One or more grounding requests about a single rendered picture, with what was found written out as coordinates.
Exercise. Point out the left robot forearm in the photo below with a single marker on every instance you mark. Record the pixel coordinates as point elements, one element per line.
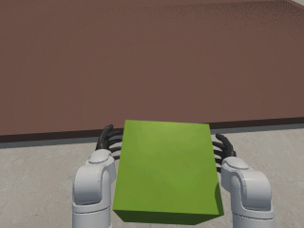
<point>91,191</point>

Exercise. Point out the robot right hand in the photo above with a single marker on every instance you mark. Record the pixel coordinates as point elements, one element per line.
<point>226,147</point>

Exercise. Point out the robot left hand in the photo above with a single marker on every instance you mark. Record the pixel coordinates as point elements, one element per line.
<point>104,143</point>

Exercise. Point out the carton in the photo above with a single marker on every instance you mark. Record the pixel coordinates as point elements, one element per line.
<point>167,174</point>

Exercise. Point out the right robot forearm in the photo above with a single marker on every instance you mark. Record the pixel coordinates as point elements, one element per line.
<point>250,194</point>

